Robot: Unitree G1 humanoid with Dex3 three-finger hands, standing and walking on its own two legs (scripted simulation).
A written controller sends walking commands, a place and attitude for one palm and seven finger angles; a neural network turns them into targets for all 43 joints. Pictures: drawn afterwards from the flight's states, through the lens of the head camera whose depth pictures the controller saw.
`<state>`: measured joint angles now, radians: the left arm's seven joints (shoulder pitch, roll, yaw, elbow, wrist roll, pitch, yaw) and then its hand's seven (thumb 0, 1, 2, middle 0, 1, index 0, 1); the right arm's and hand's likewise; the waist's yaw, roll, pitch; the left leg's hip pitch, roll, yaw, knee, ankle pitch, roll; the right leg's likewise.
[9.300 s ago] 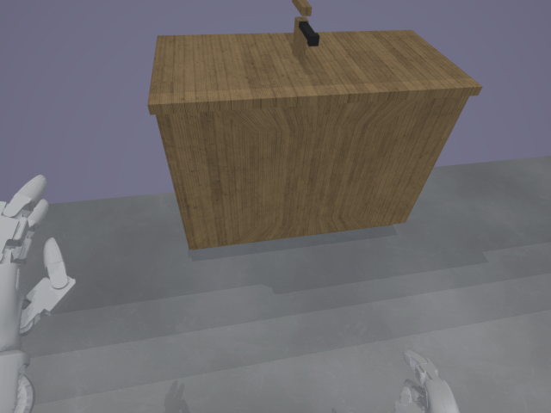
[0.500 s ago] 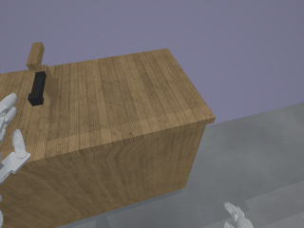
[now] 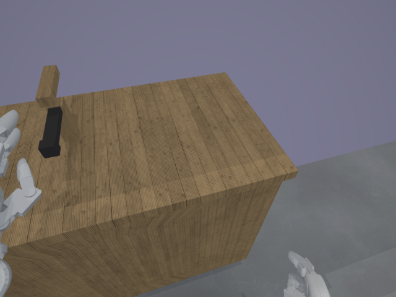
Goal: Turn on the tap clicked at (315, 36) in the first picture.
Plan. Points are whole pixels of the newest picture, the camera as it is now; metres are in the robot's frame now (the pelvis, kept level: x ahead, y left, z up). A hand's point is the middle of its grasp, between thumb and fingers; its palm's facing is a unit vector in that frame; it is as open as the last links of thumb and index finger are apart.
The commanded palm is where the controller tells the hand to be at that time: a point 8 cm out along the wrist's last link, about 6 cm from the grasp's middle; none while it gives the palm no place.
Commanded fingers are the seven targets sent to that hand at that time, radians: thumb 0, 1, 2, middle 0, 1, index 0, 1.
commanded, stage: come to a stop and stand still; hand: left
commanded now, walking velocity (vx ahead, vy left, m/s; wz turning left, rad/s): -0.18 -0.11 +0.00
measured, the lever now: (49, 148) +0.36 +0.32 +0.12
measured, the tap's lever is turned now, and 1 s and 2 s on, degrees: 0 0 0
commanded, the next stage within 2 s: look again from close up in 1.26 s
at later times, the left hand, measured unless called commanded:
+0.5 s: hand (33, 194) +0.22 +0.26 +0.17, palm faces +0.38 -0.85 -0.36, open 7.4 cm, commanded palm +0.17 +0.29 +0.19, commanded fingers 0.00 0.90 0.90 -0.20 -0.30 -0.20 -0.30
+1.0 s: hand (5, 192) +0.22 +0.30 +0.17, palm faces +0.40 -0.84 -0.36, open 7.4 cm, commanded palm +0.16 +0.32 +0.19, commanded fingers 0.00 0.90 0.90 -0.20 -0.30 -0.20 -0.30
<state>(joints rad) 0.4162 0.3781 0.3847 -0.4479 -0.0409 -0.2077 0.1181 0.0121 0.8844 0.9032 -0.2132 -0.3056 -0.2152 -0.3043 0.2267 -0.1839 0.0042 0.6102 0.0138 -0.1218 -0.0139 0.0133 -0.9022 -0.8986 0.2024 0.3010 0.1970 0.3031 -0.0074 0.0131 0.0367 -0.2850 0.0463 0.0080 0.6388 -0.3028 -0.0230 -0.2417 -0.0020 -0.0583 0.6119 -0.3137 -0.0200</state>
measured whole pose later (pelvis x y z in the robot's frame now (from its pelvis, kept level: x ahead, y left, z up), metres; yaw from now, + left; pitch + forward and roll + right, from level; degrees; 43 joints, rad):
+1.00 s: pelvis -0.01 +0.04 +0.01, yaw -1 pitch -1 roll -1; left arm 0.37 0.39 0.39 -0.44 -0.04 -0.25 0.11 0.01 0.88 0.90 -0.22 -0.31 -0.22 -0.30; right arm 0.23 -0.17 0.03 0.62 0.01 -0.18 -0.01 0.02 -0.90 -0.90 0.21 0.30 0.20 0.30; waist 0.04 -0.05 0.09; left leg -0.25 0.01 0.05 0.49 -0.22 0.03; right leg -0.20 -0.03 -0.02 0.42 -0.20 0.04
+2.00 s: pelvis -0.02 +0.01 +0.00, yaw +0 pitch -2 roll +0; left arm 0.36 0.36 0.30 -0.43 -0.09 0.03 0.03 0.01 0.89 0.90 -0.21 -0.30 -0.21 -0.30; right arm 0.14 -0.23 0.03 0.60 0.00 -0.15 -0.01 0.02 -0.90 -0.90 0.21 0.30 0.20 0.30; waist 0.04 0.01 0.02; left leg -0.29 0.01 0.03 0.57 -0.24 0.00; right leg -0.28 -0.04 -0.04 0.60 -0.28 0.00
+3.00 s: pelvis +0.01 -0.01 +0.00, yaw +2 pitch -1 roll +0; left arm 0.43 0.28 0.28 -0.52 -0.21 0.12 0.10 0.01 0.89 0.90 -0.21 -0.31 -0.21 -0.30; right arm 0.18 -0.22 0.05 0.64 0.04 -0.26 -0.09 0.02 -0.90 -0.90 0.20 0.30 0.20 0.30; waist 0.10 0.05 -0.05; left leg -0.32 0.01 -0.06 0.65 -0.31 -0.03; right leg -0.28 -0.01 -0.09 0.66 -0.36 -0.03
